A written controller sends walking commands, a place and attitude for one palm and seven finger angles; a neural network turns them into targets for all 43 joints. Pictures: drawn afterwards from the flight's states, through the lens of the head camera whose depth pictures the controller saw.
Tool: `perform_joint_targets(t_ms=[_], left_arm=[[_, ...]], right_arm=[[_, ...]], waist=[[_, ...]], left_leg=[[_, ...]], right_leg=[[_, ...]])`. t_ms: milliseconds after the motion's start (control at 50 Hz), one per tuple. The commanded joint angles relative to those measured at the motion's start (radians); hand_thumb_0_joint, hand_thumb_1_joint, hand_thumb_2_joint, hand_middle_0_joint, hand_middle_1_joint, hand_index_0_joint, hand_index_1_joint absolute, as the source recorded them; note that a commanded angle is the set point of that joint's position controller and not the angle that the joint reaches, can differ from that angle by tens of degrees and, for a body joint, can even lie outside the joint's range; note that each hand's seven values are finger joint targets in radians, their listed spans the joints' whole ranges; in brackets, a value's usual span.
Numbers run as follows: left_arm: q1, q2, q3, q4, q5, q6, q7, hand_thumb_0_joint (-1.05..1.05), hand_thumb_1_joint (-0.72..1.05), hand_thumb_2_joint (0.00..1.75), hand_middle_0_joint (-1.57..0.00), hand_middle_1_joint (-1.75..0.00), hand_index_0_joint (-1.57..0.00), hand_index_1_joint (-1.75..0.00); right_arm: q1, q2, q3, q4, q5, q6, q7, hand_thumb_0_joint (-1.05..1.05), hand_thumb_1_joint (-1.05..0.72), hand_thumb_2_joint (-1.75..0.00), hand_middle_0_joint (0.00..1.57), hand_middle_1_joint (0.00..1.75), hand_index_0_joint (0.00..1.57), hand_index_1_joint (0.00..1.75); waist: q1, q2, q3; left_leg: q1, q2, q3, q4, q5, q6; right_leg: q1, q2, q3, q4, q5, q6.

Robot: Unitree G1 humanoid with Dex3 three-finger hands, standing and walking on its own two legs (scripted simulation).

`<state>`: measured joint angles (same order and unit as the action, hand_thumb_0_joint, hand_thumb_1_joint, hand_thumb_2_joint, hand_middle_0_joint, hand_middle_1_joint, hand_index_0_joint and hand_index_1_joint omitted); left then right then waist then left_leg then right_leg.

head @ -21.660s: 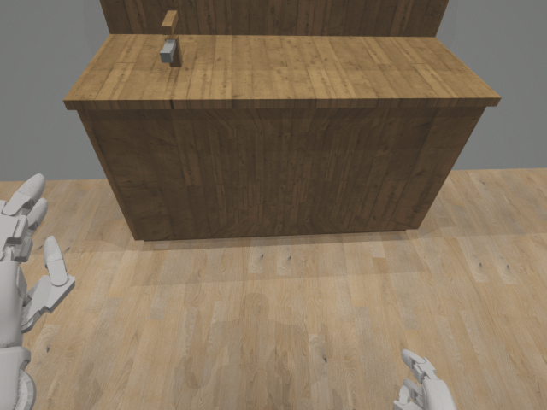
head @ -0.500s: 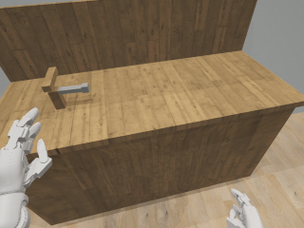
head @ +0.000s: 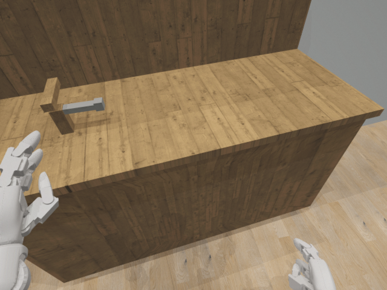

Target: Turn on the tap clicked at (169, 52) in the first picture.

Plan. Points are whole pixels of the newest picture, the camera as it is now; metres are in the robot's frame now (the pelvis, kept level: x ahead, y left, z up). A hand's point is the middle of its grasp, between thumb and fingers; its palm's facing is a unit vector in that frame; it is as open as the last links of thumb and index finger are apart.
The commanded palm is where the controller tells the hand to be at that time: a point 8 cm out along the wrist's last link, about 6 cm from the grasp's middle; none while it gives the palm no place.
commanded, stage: step back with the hand held close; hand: left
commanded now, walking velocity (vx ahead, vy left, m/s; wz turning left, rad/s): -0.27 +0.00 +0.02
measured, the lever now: (99, 104) +0.59 +0.33 +0.07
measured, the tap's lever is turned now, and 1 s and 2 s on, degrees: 86 86 86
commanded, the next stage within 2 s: stop stepping back and stand still in 0.92 s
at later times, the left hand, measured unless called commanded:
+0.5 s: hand (5, 251) +0.13 +0.27 +0.16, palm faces +0.46 -0.80 -0.38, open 7.4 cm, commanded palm +0.08 +0.30 +0.17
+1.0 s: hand out of the picture +0.01 +0.28 +0.16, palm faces +0.50 -0.81 -0.30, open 7.4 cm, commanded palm -0.04 +0.31 +0.17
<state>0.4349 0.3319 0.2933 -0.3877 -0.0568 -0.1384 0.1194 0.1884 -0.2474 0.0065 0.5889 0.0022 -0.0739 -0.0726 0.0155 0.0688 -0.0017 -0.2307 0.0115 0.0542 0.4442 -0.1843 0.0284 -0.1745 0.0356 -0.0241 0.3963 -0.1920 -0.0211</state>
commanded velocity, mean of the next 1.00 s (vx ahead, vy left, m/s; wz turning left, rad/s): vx -0.33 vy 0.00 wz -0.01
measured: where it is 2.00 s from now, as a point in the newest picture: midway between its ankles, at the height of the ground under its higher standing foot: outside the picture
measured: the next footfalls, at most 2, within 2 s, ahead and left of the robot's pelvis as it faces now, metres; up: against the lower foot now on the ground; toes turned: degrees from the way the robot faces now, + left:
left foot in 1.04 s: -0.10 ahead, +0.14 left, +0.00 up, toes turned +8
right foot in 1.32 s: -0.26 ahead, -0.07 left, +0.00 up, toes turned -1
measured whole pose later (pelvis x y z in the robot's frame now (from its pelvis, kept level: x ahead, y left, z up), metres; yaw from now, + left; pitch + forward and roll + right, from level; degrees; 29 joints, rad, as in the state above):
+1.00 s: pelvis -0.18 +0.02 -0.02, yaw +4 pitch -2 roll +0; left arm 0.41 0.34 0.32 -0.54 -0.02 -0.16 0.16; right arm 0.19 -0.19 0.02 0.64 -0.02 -0.07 -0.06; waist 0.04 -0.06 0.02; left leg -0.46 -0.01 0.06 0.84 -0.44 -0.01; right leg -0.41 -0.01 0.05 0.54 -0.10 0.02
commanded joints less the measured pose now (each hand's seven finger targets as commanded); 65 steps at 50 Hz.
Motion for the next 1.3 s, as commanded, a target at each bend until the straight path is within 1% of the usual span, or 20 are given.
perform_joint_targets(t_ms=[0,300,540,660,720,780,800,840,860,900,940,980,1000,1020,1040,1060,1120,1220,1260,1280], left_arm=[[-0.025,0.21,0.154,-0.244,0.004,-0.062,0.03,0.0,0.9,0.9,-0.2,-0.3,-0.2,-0.3],[-0.075,0.179,0.15,-0.261,0.043,-0.104,0.057,0.0,0.9,0.9,-0.2,-0.3,-0.2,-0.3],[-0.111,0.188,0.147,-0.343,0.039,-0.114,0.074,0.0,0.9,0.9,-0.2,-0.3,-0.2,-0.3],[-0.075,0.198,0.199,-0.38,0.046,-0.122,0.073,0.0,0.9,0.9,-0.2,-0.3,-0.2,-0.3],[-0.059,0.225,0.233,-0.408,0.035,-0.126,0.067,0.0,0.9,0.9,-0.2,-0.3,-0.2,-0.3],[0.009,0.18,0.193,-0.322,0.011,-0.113,0.064,0.0,0.9,0.9,-0.2,-0.3,-0.2,-0.3],[-0.02,0.183,0.179,-0.324,0.016,-0.11,0.064,0.0,0.9,0.9,-0.2,-0.3,-0.2,-0.3],[-0.098,0.21,0.15,-0.354,0.034,-0.092,0.073,0.0,0.9,0.9,-0.2,-0.3,-0.2,-0.3],[-0.119,0.209,0.133,-0.337,0.041,-0.074,0.074,0.0,0.9,0.9,-0.2,-0.3,-0.2,-0.3],[-0.144,0.204,0.127,-0.323,0.045,-0.065,0.062,0.0,0.9,0.9,-0.2,-0.3,-0.2,-0.3],[-0.196,0.212,0.126,-0.333,0.044,-0.066,0.057,0.0,0.9,0.9,-0.2,-0.3,-0.2,-0.3],[-0.196,0.221,0.141,-0.364,0.035,-0.078,0.056,0.0,0.9,0.9,-0.2,-0.3,-0.2,-0.3],[-0.199,0.213,0.151,-0.409,0.029,-0.095,0.057,0.0,0.9,0.9,-0.2,-0.3,-0.2,-0.3],[-0.19,0.221,0.174,-0.425,0.039,-0.093,0.069,0.0,0.9,0.9,-0.2,-0.3,-0.2,-0.3],[-0.114,0.204,0.183,-0.403,0.024,-0.101,0.062,0.0,0.9,0.9,-0.2,-0.3,-0.2,-0.3],[-0.054,0.196,0.194,-0.385,0.017,-0.091,0.056,0.0,0.9,0.9,-0.2,-0.3,-0.2,-0.3],[-0.081,0.166,0.169,-0.467,0.017,-0.072,0.059,0.0,0.9,0.9,-0.2,-0.3,-0.2,-0.3],[-0.099,0.134,0.091,-0.338,0.017,-0.026,0.078,0.0,0.9,0.9,-0.2,-0.3,-0.2,-0.3],[-0.125,0.161,0.09,-0.308,0.026,-0.02,0.07,0.0,0.9,0.9,-0.2,-0.3,-0.2,-0.3],[-0.158,0.201,0.121,-0.319,0.021,-0.027,0.068,0.0,0.9,0.9,-0.2,-0.3,-0.2,-0.3]], right_arm=[[-0.114,-0.11,-0.052,-0.191,0.008,-0.022,-0.015,0.0,-0.9,-0.9,0.2,0.3,0.2,0.3],[-0.1,-0.13,-0.059,-0.194,0.007,-0.044,-0.027,0.0,-0.9,-0.9,0.2,0.3,0.2,0.3],[-0.069,-0.101,-0.051,-0.165,-0.004,-0.07,-0.022,0.0,-0.9,-0.9,0.2,0.3,0.2,0.3],[-0.09,-0.109,-0.061,-0.178,-0.006,-0.075,-0.024,0.0,-0.9,-0.9,0.2,0.3,0.2,0.3],[-0.091,-0.093,-0.08,-0.173,-0.013,-0.09,-0.02,0.0,-0.9,-0.9,0.2,0.3,0.2,0.3],[-0.1,-0.082,-0.072,-0.148,-0.01,-0.096,-0.01,0.0,-0.9,-0.9,0.2,0.3,0.2,0.3],[-0.104,-0.083,-0.074,-0.142,-0.007,-0.09,-0.01,0.0,-0.9,-0.9,0.2,0.3,0.2,0.3],[-0.094,-0.059,-0.075,-0.122,0.0,-0.077,-0.008,0.0,-0.9,-0.9,0.2,0.3,0.2,0.3],[-0.109,-0.054,-0.068,-0.104,-0.014,-0.063,0.002,0.0,-0.9,-0.9,0.2,0.3,0.2,0.3],[-0.07,-0.034,-0.028,-0.112,-0.031,-0.043,0.014,0.0,-0.9,-0.9,0.2,0.3,0.2,0.3],[-0.091,-0.051,-0.033,-0.113,-0.014,-0.045,0.0,0.0,-0.9,-0.9,0.2,0.3,0.2,0.3],[-0.087,-0.078,-0.041,-0.107,-0.009,-0.054,-0.014,0.0,-0.9,-0.9,0.2,0.3,0.2,0.3],[-0.098,-0.113,-0.048,-0.134,-0.008,-0.06,-0.019,0.0,-0.9,-0.9,0.2,0.3,0.2,0.3],[-0.104,-0.11,-0.06,-0.157,-0.015,-0.075,-0.026,0.0,-0.9,-0.9,0.2,0.3,0.2,0.3],[-0.081,-0.077,-0.073,-0.149,-0.007,-0.095,-0.017,0.0,-0.9,-0.9,0.2,0.3,0.2,0.3],[-0.066,-0.092,-0.086,-0.15,-0.005,-0.106,-0.006,0.0,-0.9,-0.9,0.2,0.3,0.2,0.3],[-0.094,-0.079,-0.072,-0.136,0.005,-0.136,0.012,0.0,-0.9,-0.9,0.2,0.3,0.2,0.3],[-0.081,-0.074,-0.036,-0.118,-0.008,-0.128,0.002,0.0,-0.9,-0.9,0.2,0.3,0.2,0.3],[-0.067,-0.067,-0.036,-0.11,-0.011,-0.109,0.001,0.0,-0.9,-0.9,0.2,0.3,0.2,0.3],[-0.069,-0.062,-0.039,-0.109,-0.019,-0.099,0.001,0.0,-0.9,-0.9,0.2,0.3,0.2,0.3]], waist=[[0.011,-0.034,-0.161],[-0.001,0.003,-0.064],[-0.021,-0.051,-0.076],[-0.003,0.118,-0.126],[0.002,0.118,-0.184],[-0.006,0.067,-0.091],[-0.009,0.014,-0.073],[-0.008,-0.288,-0.067],[0.004,-0.328,-0.057],[-0.023,-0.271,-0.052],[-0.023,-0.266,-0.018],[-0.024,-0.066,-0.073],[-0.013,0.179,-0.084],[-0.009,0.32,-0.121],[-0.017,0.249,-0.206],[-0.023,0.187,-0.147],[-0.006,0.062,-0.109],[-0.025,0.183,-0.072],[-0.026,-0.001,-0.07],[-0.031,-0.109,-0.078]], left_leg=[[0.072,0.063,-0.066,-0.036,0.268,0.002],[-0.324,0.119,-0.174,-0.17,-0.409,0.051],[-0.208,0.062,-0.136,0.029,-0.364,0.01],[-0.433,0.184,-0.268,-0.19,-0.541,0.052],[-0.368,0.237,-0.284,-0.218,-0.456,0.063],[-0.314,0.212,-0.202,-0.156,-0.447,0.022],[-0.306,0.148,-0.126,-0.064,-0.485,-0.011],[-0.099,-0.017,-0.012,0.475,-0.294,-0.083],[-0.13,-0.024,-0.05,0.696,-0.294,-0.074],[-0.136,0.006,-0.03,0.63,-0.292,-0.06],[-0.075,0.0,-0.017,0.346,-0.3,-0.046],[-0.03,0.012,-0.011,0.002,-0.205,-0.026],[-0.101,0.195,-0.233,-0.094,-0.131,0.047],[-0.184,0.345,-0.349,-0.195,-0.116,0.106],[-0.248,0.371,-0.362,-0.28,-0.416,0.113],[-0.272,0.361,-0.379,-0.272,-0.479,0.123],[-0.109,0.284,-0.252,-0.2,-0.419,0.096],[-0.129,0.183,-0.142,-0.285,-0.505,-0.024],[-0.106,0.086,-0.02,-0.041,-0.352,-0.048],[-0.062,0.065,0.0,0.157,-0.242,-0.054]], right_leg=[[-0.005,-0.07,0.04,-0.013,0.236,0.032],[0.069,-0.026,0.063,0.085,-0.063,0.04],[-0.184,-0.114,0.145,-0.009,-0.226,-0.01],[0.046,0.007,0.029,0.307,-0.142,0.031],[0.047,0.039,0.029,0.411,-0.19,0.03],[-0.065,0.002,0.059,0.208,-0.271,-0.013],[-0.132,-0.038,0.13,0.093,-0.349,-0.04],[-0.465,-0.331,0.523,-0.247,-0.539,-0.155],[-0.48,-0.394,0.516,-0.267,-0.385,-0.184],[-0.409,-0.291,0.311,-0.194,-0.216,-0.105],[-0.363,-0.235,0.247,-0.114,-0.037,-0.07],[-0.269,-0.164,0.208,0.056,0.047,-0.019],[-0.271,-0.05,0.112,0.235,-0.064,0.037],[-0.212,0.021,0.04,0.523,-0.25,0.061],[-0.15,0.048,0.089,0.784,-0.281,0.054],[-0.207,0.051,0.101,0.852,-0.27,0.054],[-0.287,-0.005,0.049,0.656,-0.229,0.062],[0.042,0.054,-0.086,0.082,-0.264,0.012],[0.036,-0.047,0.028,-0.136,-0.181,-0.055],[-0.076,-0.177,0.211,-0.195,-0.21,-0.117]])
